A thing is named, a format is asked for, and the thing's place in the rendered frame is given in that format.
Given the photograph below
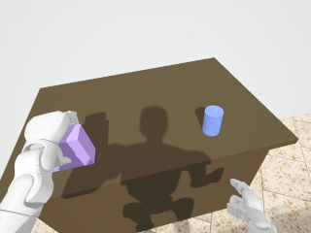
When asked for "right robot hand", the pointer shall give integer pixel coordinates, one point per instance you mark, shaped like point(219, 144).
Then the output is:
point(240, 207)

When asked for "right robot forearm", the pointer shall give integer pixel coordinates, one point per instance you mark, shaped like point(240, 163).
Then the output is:
point(258, 222)

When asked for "table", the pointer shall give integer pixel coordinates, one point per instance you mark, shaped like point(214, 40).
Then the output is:
point(153, 164)

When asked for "sponge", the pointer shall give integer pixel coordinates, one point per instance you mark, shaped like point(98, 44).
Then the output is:
point(77, 146)

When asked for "left robot hand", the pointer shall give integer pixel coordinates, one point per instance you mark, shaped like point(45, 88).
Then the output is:
point(51, 127)

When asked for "left robot forearm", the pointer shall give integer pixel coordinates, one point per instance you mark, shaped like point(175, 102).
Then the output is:
point(31, 187)

